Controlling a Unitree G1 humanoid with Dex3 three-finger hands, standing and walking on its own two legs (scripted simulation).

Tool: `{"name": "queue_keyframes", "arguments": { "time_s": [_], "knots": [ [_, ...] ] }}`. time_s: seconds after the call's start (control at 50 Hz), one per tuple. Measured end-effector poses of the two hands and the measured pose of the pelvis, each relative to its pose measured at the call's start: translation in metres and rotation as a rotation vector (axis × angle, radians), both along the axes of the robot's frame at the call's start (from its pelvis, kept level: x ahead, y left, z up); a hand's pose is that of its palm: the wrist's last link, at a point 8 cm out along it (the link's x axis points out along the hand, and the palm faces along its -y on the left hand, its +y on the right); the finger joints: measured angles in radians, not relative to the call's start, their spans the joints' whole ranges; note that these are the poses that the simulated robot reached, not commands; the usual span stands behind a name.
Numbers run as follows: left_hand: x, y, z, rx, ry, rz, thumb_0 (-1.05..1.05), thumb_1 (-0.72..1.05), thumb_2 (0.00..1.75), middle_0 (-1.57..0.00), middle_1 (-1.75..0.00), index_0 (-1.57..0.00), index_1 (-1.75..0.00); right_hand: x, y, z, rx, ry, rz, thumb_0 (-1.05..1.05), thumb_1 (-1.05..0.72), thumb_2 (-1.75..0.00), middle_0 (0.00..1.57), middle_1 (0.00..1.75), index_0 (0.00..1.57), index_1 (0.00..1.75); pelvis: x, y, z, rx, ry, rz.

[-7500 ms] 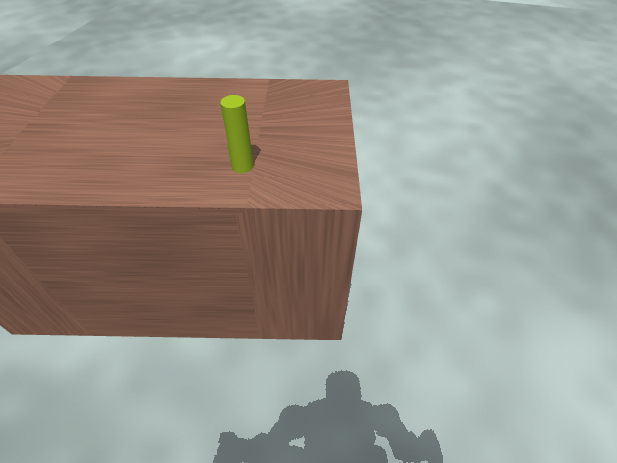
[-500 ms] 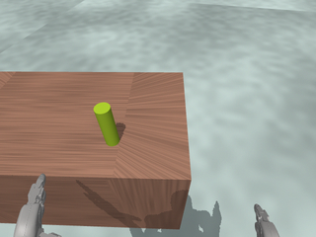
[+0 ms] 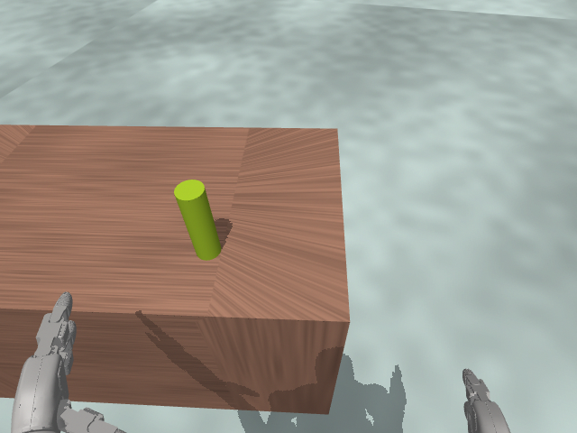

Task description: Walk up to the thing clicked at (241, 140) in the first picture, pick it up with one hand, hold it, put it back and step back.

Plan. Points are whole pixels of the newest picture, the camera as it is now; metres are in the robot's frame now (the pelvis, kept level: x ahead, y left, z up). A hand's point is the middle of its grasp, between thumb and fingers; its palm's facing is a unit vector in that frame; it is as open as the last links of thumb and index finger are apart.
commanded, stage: go down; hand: left
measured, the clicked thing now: (200, 222) +0.50 +0.20 -0.04
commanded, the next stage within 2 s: none
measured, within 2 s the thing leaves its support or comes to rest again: neither
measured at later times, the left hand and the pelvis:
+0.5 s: hand (75, 280) +0.31 +0.31 +0.06, palm faces +0.18 -0.98 -0.02, open 17.6 cm; pelvis -0.01 +0.01 -0.01, yaw -1 degrees
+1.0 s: hand (67, 242) +0.37 +0.35 +0.07, palm faces +0.18 -0.98 -0.01, open 17.7 cm; pelvis -0.01 +0.01 -0.02, yaw -1 degrees
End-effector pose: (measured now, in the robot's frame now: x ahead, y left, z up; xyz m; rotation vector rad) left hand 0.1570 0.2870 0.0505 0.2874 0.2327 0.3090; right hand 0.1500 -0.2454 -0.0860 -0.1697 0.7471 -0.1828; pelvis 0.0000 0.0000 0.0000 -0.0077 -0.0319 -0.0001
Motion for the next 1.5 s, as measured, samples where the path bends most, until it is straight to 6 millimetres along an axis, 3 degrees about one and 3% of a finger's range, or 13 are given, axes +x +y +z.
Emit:
{"name": "queue_keyframes", "arguments": {
  "time_s": [0.12, 0.24, 0.36, 0.5, 0.7, 1.06, 1.5],
  "knots": [
    [0.021, 0.022, 0.002, -0.027, -0.075, 0.017, -0.01, -0.6, 0.04, -0.08, -0.07, -0.08, -0.07, 0.001, 0.0, 0.003, -0.013, -0.017, -0.006, -0.01, 0.5, -0.05, 0.06, 0.05, 0.06, 0.05, -0.002, 0.0, -0.003, 0.0, 0.01, 0.01],
    [0.059, 0.048, 0.011, -0.095, -0.162, -0.019, -0.01, -0.6, 0.05, -0.07, -0.07, -0.08, -0.07, -0.004, -0.002, 0.006, -0.036, -0.02, -0.033, -0.01, 0.51, -0.05, 0.06, 0.05, 0.06, 0.05, -0.006, 0.003, -0.005, -0.002, 0.024, 0.009],
    [0.095, 0.062, 0.013, -0.181, -0.183, -0.093, -0.01, -0.6, 0.06, -0.06, -0.07, -0.07, -0.06, -0.015, -0.001, 0.003, -0.046, 0.0, -0.055, -0.01, 0.51, -0.05, 0.06, 0.05, 0.06, 0.05, -0.007, 0.008, -0.006, -0.004, 0.052, -0.003],
    [0.121, 0.077, 0.013, -0.252, -0.204, -0.123, -0.01, -0.6, 0.06, -0.06, -0.07, -0.07, -0.06, -0.023, -0.003, 0.001, -0.068, 0.023, -0.06, -0.01, 0.51, -0.05, 0.06, 0.05, 0.06, 0.05, -0.007, 0.011, -0.008, -0.005, 0.09, -0.015],
    [0.145, 0.094, 0.012, -0.274, -0.209, -0.113, -0.01, -0.6, 0.05, -0.06, -0.06, -0.07, -0.05, -0.018, -0.007, 0.007, -0.113, 0.001, -0.031, -0.01, 0.52, -0.05, 0.06, 0.05, 0.06, 0.05, -0.008, 0.009, -0.013, -0.007, 0.143, -0.014],
    [0.187, 0.115, 0.017, -0.274, -0.209, -0.12, -0.01, -0.61, 0.07, -0.06, -0.06, -0.06, -0.06, -0.013, 0.0, -0.001, -0.122, -0.009, 0.003, -0.01, 0.52, -0.05, 0.06, 0.05, 0.06, 0.05, -0.004, 0.007, -0.026, -0.017, 0.238, -0.009],
    [0.209, 0.129, 0.014, -0.291, -0.214, -0.136, -0.01, -0.58, 0.08, -0.06, -0.04, -0.05, -0.05, -0.01, 0.005, 0.002, -0.15, -0.061, 0.037, -0.01, 0.52, -0.06, 0.06, 0.05, 0.06, 0.05, -0.001, 0.011, -0.04, -0.029, 0.292, -0.009]
  ]
}}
